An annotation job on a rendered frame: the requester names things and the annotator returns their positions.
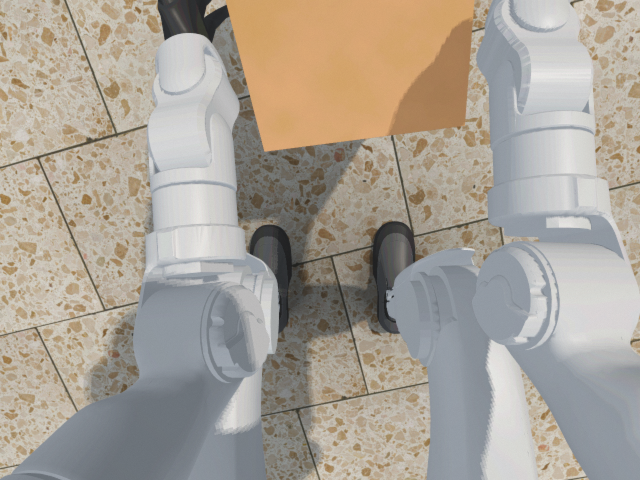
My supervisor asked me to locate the robot left foot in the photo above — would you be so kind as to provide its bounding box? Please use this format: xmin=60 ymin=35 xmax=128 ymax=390
xmin=250 ymin=225 xmax=292 ymax=334

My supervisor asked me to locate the carton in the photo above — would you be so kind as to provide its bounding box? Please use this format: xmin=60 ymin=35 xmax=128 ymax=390
xmin=226 ymin=0 xmax=474 ymax=152

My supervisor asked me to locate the robot right forearm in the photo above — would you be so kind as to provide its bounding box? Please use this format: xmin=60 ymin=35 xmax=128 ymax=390
xmin=476 ymin=0 xmax=635 ymax=277

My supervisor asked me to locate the left robot thigh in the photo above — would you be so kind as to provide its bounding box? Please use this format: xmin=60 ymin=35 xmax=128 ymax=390
xmin=188 ymin=265 xmax=279 ymax=480

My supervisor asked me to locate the robot left hand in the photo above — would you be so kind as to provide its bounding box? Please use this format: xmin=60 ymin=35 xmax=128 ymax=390
xmin=158 ymin=0 xmax=230 ymax=43

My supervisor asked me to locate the robot right upper arm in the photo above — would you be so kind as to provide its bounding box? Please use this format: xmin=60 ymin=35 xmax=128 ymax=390
xmin=472 ymin=241 xmax=640 ymax=480

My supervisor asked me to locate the robot left forearm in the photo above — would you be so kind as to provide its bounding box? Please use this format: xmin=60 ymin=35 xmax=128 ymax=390
xmin=133 ymin=33 xmax=247 ymax=349

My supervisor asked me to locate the robot left upper arm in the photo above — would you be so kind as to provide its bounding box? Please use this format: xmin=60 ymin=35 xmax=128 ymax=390
xmin=0 ymin=281 xmax=270 ymax=480

